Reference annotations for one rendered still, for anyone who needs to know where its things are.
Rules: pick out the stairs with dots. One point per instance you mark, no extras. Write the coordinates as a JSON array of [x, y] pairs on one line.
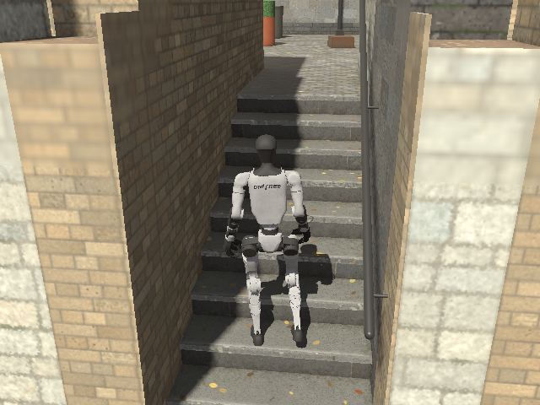
[[244, 379]]

